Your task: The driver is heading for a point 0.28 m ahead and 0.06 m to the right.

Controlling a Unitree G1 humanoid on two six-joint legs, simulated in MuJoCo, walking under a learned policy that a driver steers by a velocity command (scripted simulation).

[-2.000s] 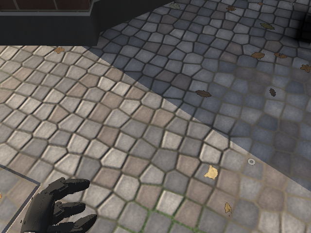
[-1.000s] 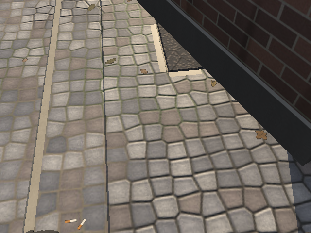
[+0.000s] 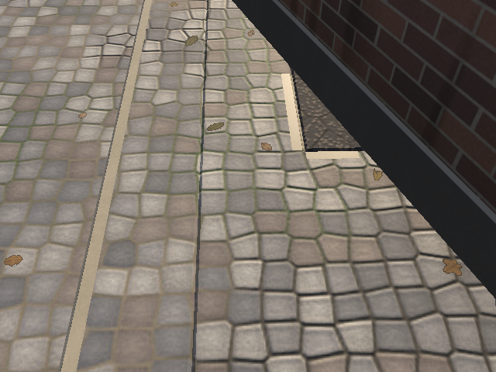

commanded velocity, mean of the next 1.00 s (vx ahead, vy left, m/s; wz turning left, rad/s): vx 0.17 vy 0.00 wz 0.00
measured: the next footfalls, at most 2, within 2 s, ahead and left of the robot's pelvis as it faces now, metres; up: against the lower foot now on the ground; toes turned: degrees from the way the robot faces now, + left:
right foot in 0.28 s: +0.17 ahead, -0.18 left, +0.00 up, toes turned -3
left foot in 0.66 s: +0.28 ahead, +0.04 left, +0.00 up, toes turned +0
